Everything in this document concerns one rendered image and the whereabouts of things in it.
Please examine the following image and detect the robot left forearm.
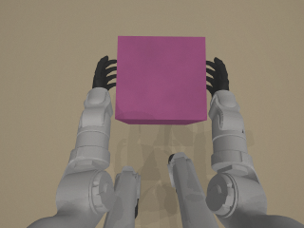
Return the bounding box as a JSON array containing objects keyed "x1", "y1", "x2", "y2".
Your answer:
[{"x1": 55, "y1": 87, "x2": 113, "y2": 206}]

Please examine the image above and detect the robot right forearm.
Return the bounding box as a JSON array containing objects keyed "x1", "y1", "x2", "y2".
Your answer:
[{"x1": 208, "y1": 89, "x2": 263, "y2": 188}]

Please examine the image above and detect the left robot upper arm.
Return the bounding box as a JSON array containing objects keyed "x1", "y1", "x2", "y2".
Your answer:
[{"x1": 27, "y1": 169, "x2": 116, "y2": 228}]

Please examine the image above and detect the right robot upper arm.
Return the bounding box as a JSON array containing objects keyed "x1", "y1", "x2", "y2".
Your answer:
[{"x1": 205, "y1": 172, "x2": 304, "y2": 228}]

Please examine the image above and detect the left robot thigh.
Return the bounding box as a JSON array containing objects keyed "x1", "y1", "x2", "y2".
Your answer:
[{"x1": 103, "y1": 171, "x2": 142, "y2": 228}]

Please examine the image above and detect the robot right hand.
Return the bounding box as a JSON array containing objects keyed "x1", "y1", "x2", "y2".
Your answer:
[{"x1": 205, "y1": 57, "x2": 230, "y2": 97}]

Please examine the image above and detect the robot left hand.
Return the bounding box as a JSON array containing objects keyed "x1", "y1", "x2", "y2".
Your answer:
[{"x1": 92, "y1": 55, "x2": 117, "y2": 90}]

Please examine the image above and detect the robot left foot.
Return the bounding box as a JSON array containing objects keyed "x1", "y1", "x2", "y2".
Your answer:
[{"x1": 135, "y1": 199, "x2": 139, "y2": 218}]

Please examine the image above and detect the carton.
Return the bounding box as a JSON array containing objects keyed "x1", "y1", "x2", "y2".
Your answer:
[{"x1": 115, "y1": 36, "x2": 207, "y2": 125}]

